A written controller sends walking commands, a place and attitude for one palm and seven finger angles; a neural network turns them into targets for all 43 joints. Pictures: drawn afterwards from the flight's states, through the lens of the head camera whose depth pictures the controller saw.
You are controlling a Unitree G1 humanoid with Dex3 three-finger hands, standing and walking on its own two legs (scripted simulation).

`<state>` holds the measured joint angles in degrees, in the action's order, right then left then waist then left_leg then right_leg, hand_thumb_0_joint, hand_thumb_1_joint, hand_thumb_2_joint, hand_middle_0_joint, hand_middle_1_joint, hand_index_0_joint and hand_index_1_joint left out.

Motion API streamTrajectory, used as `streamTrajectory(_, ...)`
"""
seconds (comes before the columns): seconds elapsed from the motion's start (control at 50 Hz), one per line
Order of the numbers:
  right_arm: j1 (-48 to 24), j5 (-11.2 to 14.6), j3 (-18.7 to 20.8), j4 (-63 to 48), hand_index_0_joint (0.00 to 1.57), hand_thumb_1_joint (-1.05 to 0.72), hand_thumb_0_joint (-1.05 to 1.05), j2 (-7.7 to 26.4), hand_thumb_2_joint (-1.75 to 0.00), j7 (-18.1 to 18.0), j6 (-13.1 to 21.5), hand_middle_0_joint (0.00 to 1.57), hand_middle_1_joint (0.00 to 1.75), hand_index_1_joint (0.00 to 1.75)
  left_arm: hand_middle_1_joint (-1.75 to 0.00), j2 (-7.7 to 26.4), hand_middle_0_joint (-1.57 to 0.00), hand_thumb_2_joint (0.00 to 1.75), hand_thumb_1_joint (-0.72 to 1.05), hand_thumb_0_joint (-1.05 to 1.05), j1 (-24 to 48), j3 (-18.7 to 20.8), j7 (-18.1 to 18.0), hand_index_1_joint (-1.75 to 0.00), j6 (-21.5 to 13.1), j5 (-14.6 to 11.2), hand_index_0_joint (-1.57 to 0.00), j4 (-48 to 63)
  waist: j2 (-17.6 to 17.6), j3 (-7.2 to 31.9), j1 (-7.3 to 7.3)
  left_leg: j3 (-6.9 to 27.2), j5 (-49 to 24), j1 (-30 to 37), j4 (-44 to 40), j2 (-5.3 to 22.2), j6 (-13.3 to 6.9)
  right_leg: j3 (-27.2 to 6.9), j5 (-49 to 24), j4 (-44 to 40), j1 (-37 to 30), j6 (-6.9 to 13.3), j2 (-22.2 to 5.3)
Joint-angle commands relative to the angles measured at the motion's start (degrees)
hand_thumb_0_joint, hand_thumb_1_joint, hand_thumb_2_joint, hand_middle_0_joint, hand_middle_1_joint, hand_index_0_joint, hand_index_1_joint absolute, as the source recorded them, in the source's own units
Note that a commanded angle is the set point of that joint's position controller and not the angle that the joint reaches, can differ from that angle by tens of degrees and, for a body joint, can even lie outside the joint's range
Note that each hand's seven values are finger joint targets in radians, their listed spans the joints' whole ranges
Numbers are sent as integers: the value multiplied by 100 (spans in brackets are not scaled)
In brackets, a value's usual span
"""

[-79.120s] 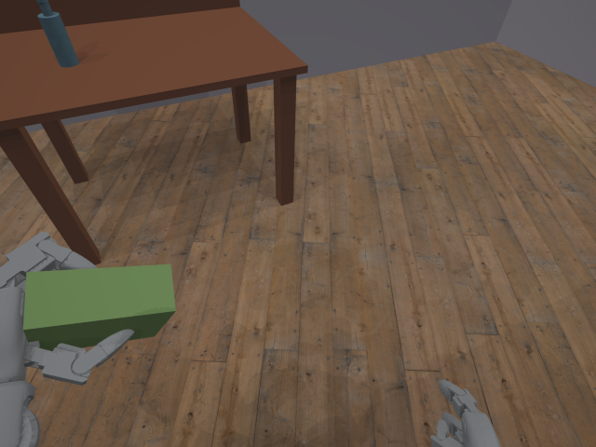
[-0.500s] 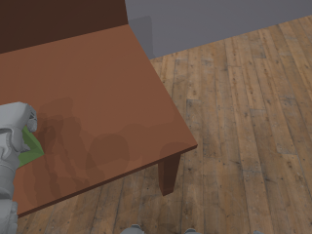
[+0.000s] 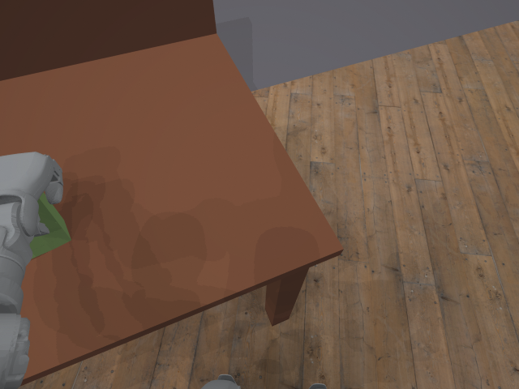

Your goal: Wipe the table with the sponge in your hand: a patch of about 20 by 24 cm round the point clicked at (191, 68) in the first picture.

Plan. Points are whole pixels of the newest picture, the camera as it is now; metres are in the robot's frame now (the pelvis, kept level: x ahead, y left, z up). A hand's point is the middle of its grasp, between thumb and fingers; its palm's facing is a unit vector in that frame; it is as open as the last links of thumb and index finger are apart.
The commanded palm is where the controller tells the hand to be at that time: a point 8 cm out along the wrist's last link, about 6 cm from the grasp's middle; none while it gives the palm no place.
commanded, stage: slide across to the middle lane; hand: left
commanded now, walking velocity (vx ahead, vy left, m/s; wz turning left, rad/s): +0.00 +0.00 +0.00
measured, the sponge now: (22, 233) +0.34 +0.42 -0.01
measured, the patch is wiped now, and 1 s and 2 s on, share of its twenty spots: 1.00 1.00 1.00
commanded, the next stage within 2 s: wipe back along the middle lane in 0.66 s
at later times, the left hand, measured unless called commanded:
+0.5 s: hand (76, 187) +0.40 +0.32 +0.04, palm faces -0.12 +0.02 -0.99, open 7.1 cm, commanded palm +0.39 +0.29 +0.08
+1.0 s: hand (86, 191) +0.40 +0.31 +0.04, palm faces -0.12 +0.03 -0.99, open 6.9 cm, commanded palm +0.37 +0.28 +0.07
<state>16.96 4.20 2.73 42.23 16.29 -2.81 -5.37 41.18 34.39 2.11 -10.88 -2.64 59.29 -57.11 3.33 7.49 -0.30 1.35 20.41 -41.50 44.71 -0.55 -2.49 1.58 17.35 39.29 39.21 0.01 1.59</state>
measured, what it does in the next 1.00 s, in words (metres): stands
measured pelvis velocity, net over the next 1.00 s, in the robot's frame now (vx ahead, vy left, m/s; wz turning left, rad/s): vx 0.03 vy -0.01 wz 0.01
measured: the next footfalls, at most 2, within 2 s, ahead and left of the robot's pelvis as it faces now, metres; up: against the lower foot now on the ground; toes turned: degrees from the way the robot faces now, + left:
none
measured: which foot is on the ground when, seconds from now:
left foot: down 0.00-1.00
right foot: down 0.00-1.00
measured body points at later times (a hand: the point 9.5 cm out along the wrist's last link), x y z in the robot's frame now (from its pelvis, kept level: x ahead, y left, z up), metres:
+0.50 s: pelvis +0.03 +0.00 +0.02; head +0.09 +0.00 +0.46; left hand +0.41 +0.32 +0.09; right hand +0.18 -0.24 -0.12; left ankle +0.00 +0.09 -0.71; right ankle +0.01 -0.13 -0.71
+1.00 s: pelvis +0.03 -0.01 +0.02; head +0.09 -0.02 +0.47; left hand +0.40 +0.30 +0.09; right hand +0.14 -0.28 -0.12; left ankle +0.00 +0.09 -0.71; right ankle +0.01 -0.13 -0.71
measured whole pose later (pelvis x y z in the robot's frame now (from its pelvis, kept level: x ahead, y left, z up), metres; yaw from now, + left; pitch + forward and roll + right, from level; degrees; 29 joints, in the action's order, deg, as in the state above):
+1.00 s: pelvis +0.03 -0.01 +0.02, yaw +1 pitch +12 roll -2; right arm 12.6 3.8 2.7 42.5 16.0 -1.5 -9.5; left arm 28.4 27.2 -4.8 -14.4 10.6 57.2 -45.7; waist 3.2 7.1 0.6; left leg 1.3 19.6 -28.5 35.8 -0.7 -1.9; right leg 1.2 17.2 31.7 26.9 0.5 1.4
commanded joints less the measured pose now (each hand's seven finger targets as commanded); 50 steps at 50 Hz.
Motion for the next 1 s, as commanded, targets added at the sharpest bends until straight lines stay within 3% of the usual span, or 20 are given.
streamTrajectory(0.0,167,7,344,-385,20,-90,0,835,-90,-67,177,20,30,30,-160,247,-120,130,10,0,1645,20,-379,-160,-213,-448,-120,1181,-235,1687,-362,292,-1224,1831,-709,164,-42,3,-758,-597,-618,301,103)
streamTrajectory(0.04,72,30,323,-356,20,-90,0,797,-90,-56,163,20,30,30,-160,-21,-120,130,10,0,1579,-174,-434,-160,-89,-491,-120,1135,-274,1490,-383,321,-1250,1902,-804,161,-5,22,-765,-661,-629,296,91)
streamTrajectory(0.06,8,33,313,-321,20,-90,0,787,-90,-58,183,20,30,30,-160,-61,-120,130,10,0,1688,-127,-442,-160,-69,-532,-120,1245,-47,1510,-342,397,-1437,2081,-879,209,39,23,-845,-637,-580,332,75)
streamTrajectory(0.14,-102,1,298,-279,20,-90,0,744,-90,15,116,20,30,30,-160,-489,-120,130,10,0,1688,-569,-431,-160,308,-367,-120,1248,-79,1297,-355,446,-1652,2283,-980,213,145,89,-884,-705,-616,348,70)
streamTrajectory(0.16,-202,16,278,-302,20,-90,0,729,-90,8,122,20,30,30,-160,-591,-120,130,10,0,1782,-607,-413,-160,349,-400,-120,1367,130,1300,-327,516,-1800,2410,-1040,233,196,64,-907,-708,-585,369,57)
streamTrajectory(0.2,-205,-16,282,-286,20,-90,0,688,-90,30,98,20,30,30,-160,-954,-120,130,10,0,1869,-928,-386,-160,473,-379,-120,1407,25,1279,-387,564,-1895,2585,-1040,255,229,119,-931,-698,-548,358,58)
streamTrajectory(0.24,-296,-25,270,-347,20,-90,0,676,-90,44,58,20,30,30,-160,-1053,-120,130,10,0,1584,-902,-365,-160,554,-442,-120,1434,-153,1379,-294,518,-2137,2584,-1031,236,226,107,-1096,-746,-811,361,52)
streamTrajectory(0.26,-358,-26,263,-351,20,-90,0,695,-90,19,40,20,30,30,-160,-866,-120,130,10,0,1441,-638,-357,-160,580,-516,-120,1458,-207,1484,-206,515,-2369,2600,-1043,242,237,84,-1242,-766,-991,382,53)
streamTrajectory(0.3,-368,-39,256,-362,20,-90,0,684,-90,28,-17,20,30,30,-160,-968,-120,130,10,0,1488,-766,-318,-160,662,-518,-120,1511,-365,1519,-263,425,-2477,2630,-994,213,205,86,-1467,-803,-1156,347,34)
streamTrajectory(0.38,-456,-85,223,-420,20,-90,0,694,-90,79,-141,20,30,30,-160,-809,-120,130,10,0,1306,-628,-375,-160,930,-190,-120,1451,-303,1478,-124,421,-3035,2613,-1022,211,266,104,-1720,-752,-1321,379,34)
streamTrajectory(0.6,-616,-81,215,-477,20,-90,0,659,-90,59,-227,20,30,30,-160,-1159,-120,130,10,0,1497,-897,-335,-160,1224,-324,-120,1633,-354,1641,-254,193,-2837,2578,-968,103,117,16,-2328,-841,-1753,349,-14)
streamTrajectory(0.66,-644,-81,194,-446,20,-90,0,735,-90,25,-257,20,30,30,-160,-611,-120,130,10,0,1232,-429,-309,-160,1255,-294,-120,1496,-349,1593,-136,169,-2611,2366,-1036,44,87,-58,-2396,-868,-2007,377,-28)
streamTrajectory(0.68,-637,-67,162,-508,20,-90,0,686,-90,20,-253,20,30,30,-160,-965,-120,130,10,0,1447,-841,-255,-160,1250,-305,-120,1602,-369,1532,-242,126,-2513,2350,-1051,13,52,-17,-2390,-888,-2010,351,-35)
streamTrajectory(0.7,-604,-59,169,-465,20,-90,0,697,-90,19,-248,20,30,30,-160,-788,-120,130,10,0,1525,-699,-252,-160,1247,-268,-120,1520,-404,1431,-243,144,-2452,2326,-1064,29,41,-22,-2338,-898,-1941,362,-34)
streamTrajectory(0.72,-616,-58,175,-469,20,-90,0,687,-90,28,-231,20,30,30,-160,-886,-120,130,10,0,1558,-806,-235,-160,1217,-248,-120,1527,-311,1385,-259,105,-2394,2318,-1070,22,29,-32,-2294,-924,-1902,350,-48)
streamTrajectory(0.76,-601,-67,178,-448,20,-90,0,742,-90,15,-240,20,30,30,-160,-595,-120,130,10,0,1146,-457,-235,-160,1212,-252,-120,1357,-378,1412,-120,133,-2382,2226,-1107,6,31,-76,-2295,-938,-2036,388,-24)
streamTrajectory(0.82,-611,-50,180,-544,20,-90,0,699,-90,47,-214,20,30,30,-160,-934,-120,130,10,0,813,-717,-183,-160,1131,-304,-120,1445,-483,1442,-130,55,-2340,2160,-1081,-3,13,-72,-2437,-925,-2121,359,-35)
streamTrajectory(0.86,-649,-48,185,-545,20,-90,0,735,-90,54,-214,20,30,30,-160,-777,-120,130,10,0,460,-465,-195,-160,1118,-331,-120,1387,-473,1428,-20,89,-2366,2077,-1115,4,19,-119,-2446,-921,-2180,393,-27)
streamTrajectory(0.88,-622,-59,191,-596,20,-90,0,723,-90,64,-209,20,30,30,-160,-1024,-120,130,10,0,446,-718,-185,-160,1102,-351,-120,1532,-497,1484,-75,50,-2336,2116,-1088,2,10,-70,-2450,-901,-2188,363,-26)
streamTrajectory(0.98,-725,-22,215,-630,20,-90,0,739,-90,98,-188,20,30,30,-160,-1105,-120,130,10,0,-170,-612,-282,-160,1196,-499,-120,1654,-610,1320,6,14,-2262,2050,-1118,17,9,-83,-2458,-932,-2210,360,-25)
